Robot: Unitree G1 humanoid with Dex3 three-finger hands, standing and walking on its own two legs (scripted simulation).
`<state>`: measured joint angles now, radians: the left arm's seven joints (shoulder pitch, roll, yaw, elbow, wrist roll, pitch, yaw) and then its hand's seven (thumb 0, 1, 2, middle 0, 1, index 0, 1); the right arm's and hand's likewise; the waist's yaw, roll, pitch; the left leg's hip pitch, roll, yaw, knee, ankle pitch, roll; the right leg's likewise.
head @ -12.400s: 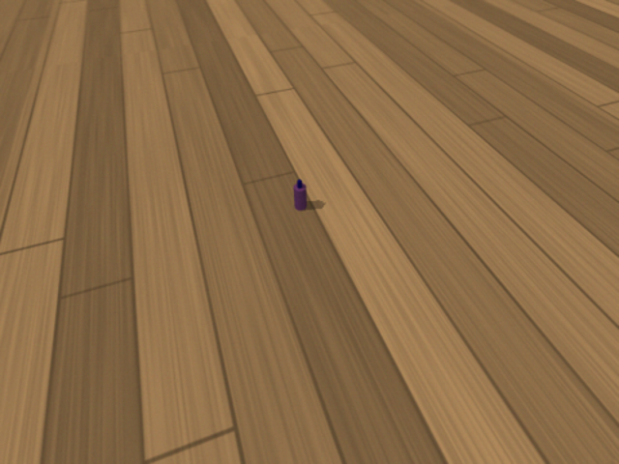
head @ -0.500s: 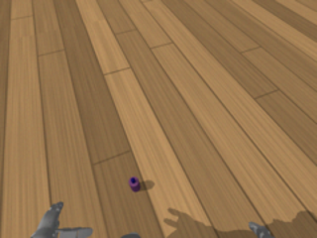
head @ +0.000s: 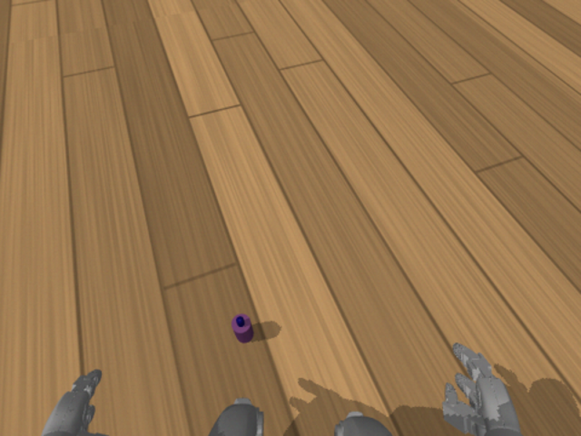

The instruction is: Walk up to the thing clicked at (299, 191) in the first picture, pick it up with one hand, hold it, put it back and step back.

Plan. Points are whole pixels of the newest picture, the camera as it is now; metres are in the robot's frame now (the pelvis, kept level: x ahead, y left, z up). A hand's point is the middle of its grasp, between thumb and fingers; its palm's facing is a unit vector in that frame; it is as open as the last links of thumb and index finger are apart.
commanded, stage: go down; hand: left
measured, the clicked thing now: (242, 327) +0.42 +0.16 -0.63
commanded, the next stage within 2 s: none
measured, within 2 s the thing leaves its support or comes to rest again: neither
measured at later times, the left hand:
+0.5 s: hand (128, 377) +0.22 +0.29 -0.18, palm faces +0.03 -0.97 -0.24, open 16.8 cm
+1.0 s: hand (142, 331) +0.32 +0.32 -0.27, palm faces +0.01 -0.99 -0.14, open 17.0 cm
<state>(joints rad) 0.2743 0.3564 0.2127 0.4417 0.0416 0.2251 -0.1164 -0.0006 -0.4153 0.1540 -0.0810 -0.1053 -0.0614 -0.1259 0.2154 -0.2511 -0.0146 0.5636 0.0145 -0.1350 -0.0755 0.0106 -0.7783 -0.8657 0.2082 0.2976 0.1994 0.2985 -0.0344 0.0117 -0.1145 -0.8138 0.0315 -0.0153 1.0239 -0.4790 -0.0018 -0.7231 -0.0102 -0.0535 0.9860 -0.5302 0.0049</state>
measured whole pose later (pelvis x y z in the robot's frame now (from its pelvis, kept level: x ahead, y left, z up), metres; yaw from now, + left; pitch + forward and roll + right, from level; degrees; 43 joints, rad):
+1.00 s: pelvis -0.09 +0.00 -0.23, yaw -5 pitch +33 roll -5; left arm -0.51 0.71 0.61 1.03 -0.13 -0.40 -0.56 -0.01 -0.40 0.10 -0.03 -0.05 -0.03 -0.05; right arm 0.14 -0.30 0.05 0.67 -0.02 -0.16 -0.02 0.01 -0.87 -0.89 0.21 0.30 0.20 0.30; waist -0.08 -0.01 -0.16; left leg -1.91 0.06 -0.07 1.94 -0.62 0.00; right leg -1.80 0.01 -0.08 1.92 -0.70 -0.01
